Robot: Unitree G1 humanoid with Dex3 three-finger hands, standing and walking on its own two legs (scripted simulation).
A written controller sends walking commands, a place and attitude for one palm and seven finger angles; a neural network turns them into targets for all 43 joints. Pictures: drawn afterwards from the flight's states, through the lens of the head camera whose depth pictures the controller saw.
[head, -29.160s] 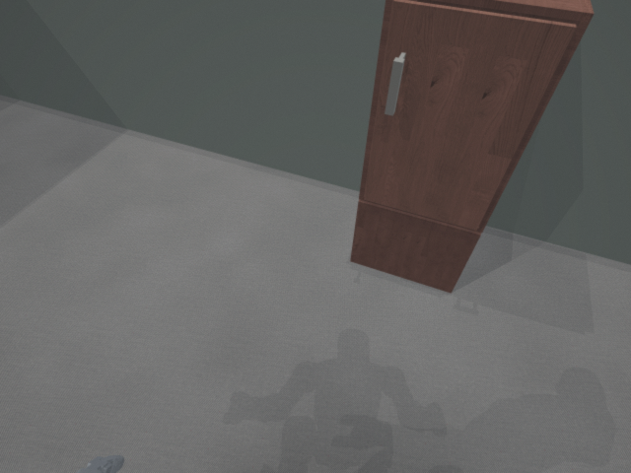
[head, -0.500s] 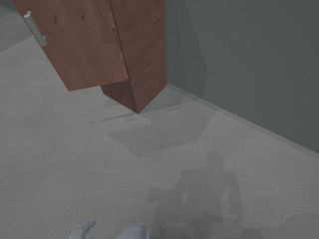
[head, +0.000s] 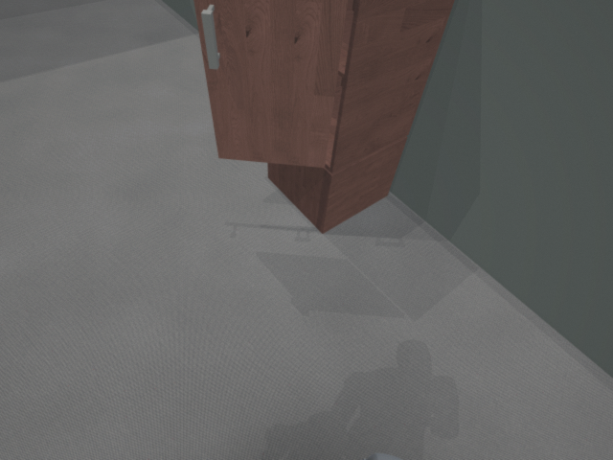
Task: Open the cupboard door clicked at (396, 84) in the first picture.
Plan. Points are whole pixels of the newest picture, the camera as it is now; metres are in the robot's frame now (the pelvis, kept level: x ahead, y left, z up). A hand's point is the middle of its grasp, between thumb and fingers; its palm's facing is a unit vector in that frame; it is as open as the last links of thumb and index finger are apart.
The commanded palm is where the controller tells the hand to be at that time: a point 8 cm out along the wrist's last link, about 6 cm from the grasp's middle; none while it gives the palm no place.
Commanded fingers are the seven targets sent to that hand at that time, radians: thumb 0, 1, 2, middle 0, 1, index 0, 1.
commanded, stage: take the last steps up to it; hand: left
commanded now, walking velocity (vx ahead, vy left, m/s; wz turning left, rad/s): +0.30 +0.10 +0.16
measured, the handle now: (212, 37) +1.01 +0.34 +0.03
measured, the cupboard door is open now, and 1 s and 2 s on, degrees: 49 49 49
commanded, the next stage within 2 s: come to a stop and stand still in 1.22 s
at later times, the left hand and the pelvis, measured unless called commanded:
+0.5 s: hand out of the picture +0.13 +0.17 -0.15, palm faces +0.15 -0.96 -0.23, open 7.1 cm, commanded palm none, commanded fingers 0.00 0.90 0.90 -0.20 -0.30 -0.20 -0.30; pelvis +0.10 -0.02 +0.01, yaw +6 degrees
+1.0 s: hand (160, 359) +0.27 +0.27 -0.17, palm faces +0.16 -0.97 -0.19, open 7.3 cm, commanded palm none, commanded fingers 0.00 0.90 0.90 -0.20 -0.30 -0.20 -0.30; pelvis +0.26 +0.09 +0.00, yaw +5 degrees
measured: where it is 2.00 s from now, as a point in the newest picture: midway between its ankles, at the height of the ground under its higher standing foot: (282, 383)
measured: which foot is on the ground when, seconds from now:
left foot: down 0.00-0.30, up 0.32-0.74, down 0.76-1.00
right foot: up 0.00-0.26, down 0.28-0.76, up 0.78-1.00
